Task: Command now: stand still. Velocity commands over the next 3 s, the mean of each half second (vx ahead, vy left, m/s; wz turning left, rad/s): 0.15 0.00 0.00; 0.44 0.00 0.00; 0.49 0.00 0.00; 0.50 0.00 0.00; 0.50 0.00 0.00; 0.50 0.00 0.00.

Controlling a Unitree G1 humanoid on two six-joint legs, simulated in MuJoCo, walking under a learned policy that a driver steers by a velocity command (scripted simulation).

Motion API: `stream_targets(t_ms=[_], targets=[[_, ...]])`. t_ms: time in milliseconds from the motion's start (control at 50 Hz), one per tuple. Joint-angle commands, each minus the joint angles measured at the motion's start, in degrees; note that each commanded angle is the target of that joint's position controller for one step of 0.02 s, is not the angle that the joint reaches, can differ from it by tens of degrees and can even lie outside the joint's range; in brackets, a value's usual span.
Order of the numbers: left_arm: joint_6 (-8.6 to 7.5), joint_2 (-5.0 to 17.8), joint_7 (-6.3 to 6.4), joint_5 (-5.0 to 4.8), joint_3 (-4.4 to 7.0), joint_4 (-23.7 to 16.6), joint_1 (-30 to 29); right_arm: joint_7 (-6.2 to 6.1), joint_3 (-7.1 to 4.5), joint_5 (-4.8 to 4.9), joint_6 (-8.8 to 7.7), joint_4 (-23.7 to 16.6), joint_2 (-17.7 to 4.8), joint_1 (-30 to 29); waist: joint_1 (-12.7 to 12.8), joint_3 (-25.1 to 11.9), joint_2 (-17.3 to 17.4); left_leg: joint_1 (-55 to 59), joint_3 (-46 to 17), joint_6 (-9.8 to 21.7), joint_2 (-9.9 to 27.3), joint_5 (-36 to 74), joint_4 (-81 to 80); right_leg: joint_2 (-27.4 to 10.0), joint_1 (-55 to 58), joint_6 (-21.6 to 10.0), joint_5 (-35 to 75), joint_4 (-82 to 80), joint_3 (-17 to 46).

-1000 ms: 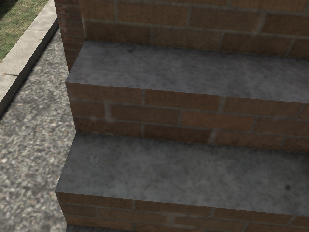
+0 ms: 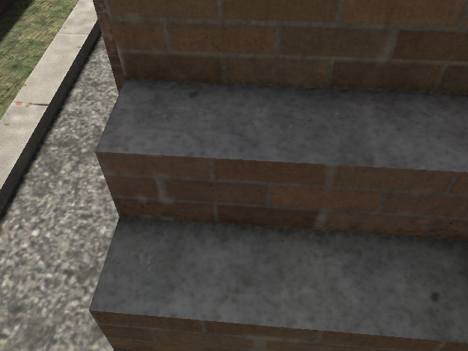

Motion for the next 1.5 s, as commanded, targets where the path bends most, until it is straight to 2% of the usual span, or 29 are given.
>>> stream_targets(t_ms=[20,160,180,280,400,440,480,520,540,620,660,680,720,760,780,800,880,940,1020,1100,1140,1160,1200,1260,1300,1340,1380,1440,1500], targets=[[-0.41,4.3,-0.02,0.48,1.03,-1.2,5.2,0.37,-0.57,-0.20,-0.71,-2.2,-4.1,3.6,0.7,0.2,-1.4,-2.0,-2.9,5.1,3.5,-1.8,-2.6,-9.1,0.1,-3.2,6.4,-3.5,7.4],[-0.19,4.8,0.38,0.33,1.47,0.1,5.1,-0.59,-0.33,-0.53,-0.20,-3.0,-4.5,3.4,0.1,2.3,-1.8,-2.5,-3.5,5.3,3.4,-6.1,-3.1,-8.3,-3.8,-2.8,-2.3,-3.8,6.9],[-0.24,4.8,-0.20,0.46,1.35,1.0,6.2,-0.59,-0.27,0.23,-0.12,-2.9,-5.1,4.4,-0.4,3.2,-1.7,-2.6,-4.4,5.4,3.6,-7.7,-3.7,-8.1,-4.8,-2.4,-4.1,-3.2,6.6],[-0.10,5.8,-0.83,-0.16,1.57,2.8,7.2,-0.61,-0.55,0.47,0.15,-2.8,-6.0,4.8,-0.1,4.2,-1.0,-4.5,-4.2,7.5,1.6,-20.9,-2.6,-7.1,-8.4,-4.7,-18.2,-4.4,7.4],[-0.71,7.7,-1.77,-0.47,2.09,3.1,6.3,0.66,0.24,0.40,-0.91,-4.7,-4.5,4.5,-0.1,4.4,-6.2,-6.2,0.0,9.3,-1.3,-15.5,4.1,-10.3,-9.7,-7.5,-23.8,-8.2,12.6],[-0.90,8.2,-1.58,-0.97,1.90,2.4,4.5,0.70,0.27,0.28,-1.03,-4.7,-4.9,6.1,-1.4,4.0,-4.6,-3.6,0.1,9.5,-2.1,-14.3,4.4,-10.0,-11.7,-7.6,-23.9,-6.9,12.3],[-1.31,7.2,-1.55,-1.24,1.36,1.5,2.3,0.43,-0.01,0.09,-1.38,-4.4,-6.3,8.8,-3.0,4.0,-1.1,0.9,-5.5,11.0,0.6,-16.5,-0.7,-7.6,-15.9,-6.7,-18.4,-1.0,8.4],[-2.41,7.4,-2.08,-1.80,1.18,1.4,4.1,0.19,-1.44,0.41,-0.65,-3.7,-10.0,11.1,-2.2,1.2,9.2,5.3,-17.1,13.1,6.1,-25.2,-9.4,-3.8,-16.6,-4.7,-11.7,10.8,2.6],[-3.06,6.8,-2.16,-1.63,0.75,1.0,4.7,0.03,-1.22,0.00,-0.24,-2.9,-9.1,11.9,-1.3,-0.1,10.7,6.6,-19.5,13.9,7.6,-23.6,-10.8,-4.0,-15.6,-4.6,-8.6,12.7,2.0],[-3.30,7.8,-1.59,-0.41,-0.01,0.7,8.2,0.20,-0.40,0.65,-0.99,-4.2,-6.3,4.3,2.7,2.5,-1.6,-0.3,-9.0,11.0,2.6,-4.6,-5.4,-5.8,-3.9,-5.1,-1.3,2.7,6.1],[-2.85,9.8,-0.96,-0.34,0.29,-0.4,7.5,0.61,0.55,0.76,-2.52,-4.6,-4.2,4.2,1.8,2.5,-9.7,-4.1,-2.2,9.2,-0.7,7.9,-0.1,-8.4,4.1,-5.7,12.5,-1.6,10.4],[-2.71,9.9,-0.78,-0.58,0.46,-0.6,6.6,0.56,0.60,0.58,-2.90,-4.6,-5.3,4.6,1.1,0.9,-10.6,-3.2,-1.2,8.9,-0.4,11.8,2.0,-8.3,5.2,-6.1,20.9,0.1,9.6],[-3.10,8.5,-0.74,-1.09,-0.18,-1.3,6.4,0.50,0.33,0.61,-3.31,-4.3,-6.7,5.8,0.2,-3.4,-6.4,1.2,-1.7,8.4,-0.2,15.9,3.9,-8.1,7.2,-5.7,35.3,3.7,7.1],[-3.37,9.7,-1.01,-1.23,-0.09,-1.7,6.4,0.62,0.20,0.84,-3.40,-5.1,-7.3,5.1,-0.5,-4.2,-4.2,3.5,-1.5,8.7,-0.2,19.7,5.4,-8.2,6.6,-5.6,44.2,6.7,6.2],[-3.54,10.2,-1.13,-1.38,0.01,-2.2,5.8,0.67,0.24,0.72,-3.30,-5.2,-7.0,5.3,-0.9,-5.6,-3.7,5.0,-1.4,8.7,-0.1,20.6,5.9,-8.1,6.2,-5.5,46.2,8.2,6.1],[-3.58,9.3,-1.05,-0.38,-0.52,-3.5,3.8,0.67,0.24,0.96,-3.26,-5.9,-7.2,4.2,-0.8,-5.1,-2.7,5.0,-1.5,8.6,-0.2,23.1,6.6,-8.3,5.0,-5.5,48.0,9.1,6.1],[-3.71,11.6,-1.23,-0.17,-0.08,-5.4,2.7,1.10,0.15,0.93,-3.43,-7.3,-7.8,-0.9,0.8,-6.7,-0.4,5.6,-1.1,7.8,0.6,29.0,9.7,-7.5,3.2,-4.0,45.5,8.5,7.1],[-3.60,11.0,-1.54,0.68,-0.32,-5.5,1.6,1.84,0.42,0.65,-3.68,-8.0,-7.2,-2.9,0.1,-6.1,-2.1,4.6,-0.2,7.2,0.1,24.4,10.5,-7.6,2.8,-3.7,48.8,7.7,7.3],[-3.86,10.5,-2.14,0.48,-0.54,-6.8,-0.8,1.56,0.50,-0.18,-3.82,-7.8,-8.2,-3.4,-0.3,-4.7,-0.1,5.6,-0.5,7.2,1.0,25.5,5.9,-6.3,0.5,-3.3,43.5,9.3,6.5],[-4.08,11.0,-2.05,-0.36,-0.44,-6.3,2.1,1.40,0.66,-0.42,-3.78,-8.6,-9.4,-5.9,2.3,-6.2,1.1,9.0,-0.7,7.0,3.0,35.0,7.0,-5.0,-1.7,-2.1,28.9,6.8,6.5],[-3.85,11.3,-1.87,0.19,-0.45,-6.4,1.3,1.32,0.77,0.01,-3.91,-9.1,-9.3,-6.4,2.3,-5.7,-0.5,7.4,-0.4,6.6,2.6,31.9,9.1,-5.8,-0.7,-2.4,30.6,3.7,7.7],[-3.59,10.2,-1.79,1.23,-0.94,-6.9,-0.7,1.22,0.96,0.50,-3.99,-9.6,-9.0,-6.5,1.4,-5.3,-1.2,6.2,-0.7,6.6,2.3,29.6,9.2,-6.9,0.0,-2.9,33.8,2.6,8.4],[-3.20,9.8,-1.51,1.39,-1.18,-6.5,-1.0,1.12,1.32,0.11,-3.95,-9.2,-7.9,-3.8,0.0,-5.1,-3.6,4.7,-0.6,6.9,1.7,20.1,8.0,-7.9,1.6,-3.8,35.7,2.1,8.0],[-3.36,9.7,-1.81,0.12,-1.36,-7.1,-3.3,0.64,1.29,-0.38,-3.37,-9.3,-8.3,-1.1,-2.0,-6.5,-0.9,10.0,-2.4,7.9,3.1,19.9,0.9,-7.4,-0.5,-4.5,32.5,8.2,5.9],[-3.43,9.0,-1.47,-0.68,-1.76,-6.9,-1.1,0.40,0.76,-0.39,-2.35,-9.1,-9.5,-2.7,0.7,-8.9,3.3,11.7,-4.3,8.0,4.3,12.2,0.3,-7.4,-1.7,-3.3,14.8,2.4,6.5],[-2.45,12.4,-1.19,-0.13,-0.91,-6.5,-4.4,0.81,0.84,-0.29,-2.52,-9.3,-8.4,-3.8,0.0,-2.5,-1.1,5.5,-3.6,8.3,2.8,5.3,-2.8,-6.5,-1.6,-3.3,4.9,0.6,7.1],[-2.09,11.5,-1.64,0.19,-1.07,-6.0,-3.2,1.23,1.02,-0.03,-2.50,-10.1,-8.1,-6.4,1.2,-0.4,-0.3,4.0,-2.4,7.9,1.7,1.4,-3.1,-7.6,-1.9,-3.2,1.0,-2.5,8.2],[-1.94,10.7,-1.34,0.29,-1.22,-5.8,-3.6,1.29,0.94,0.07,-3.24,-9.0,-7.9,-4.7,1.1,1.7,-4.3,1.0,-1.1,8.0,0.8,-2.0,-3.6,-8.6,-1.0,-4.3,-1.5,-6.2,10.0],[-2.31,10.5,-1.04,0.07,-1.18,-5.2,-3.1,1.16,0.95,0.10,-3.58,-8.2,-7.2,-2.9,0.5,0.9,-4.6,1.4,-0.8,7.9,0.7,-2.0,-3.6,-9.0,0.4,-4.9,-0.1,-6.9,10.2]])
Next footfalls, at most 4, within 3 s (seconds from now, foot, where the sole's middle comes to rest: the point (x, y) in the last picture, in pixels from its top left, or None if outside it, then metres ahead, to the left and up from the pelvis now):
none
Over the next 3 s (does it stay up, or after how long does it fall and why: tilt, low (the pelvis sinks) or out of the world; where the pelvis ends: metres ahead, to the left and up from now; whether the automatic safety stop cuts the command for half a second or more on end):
stays up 0.06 0.02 0.00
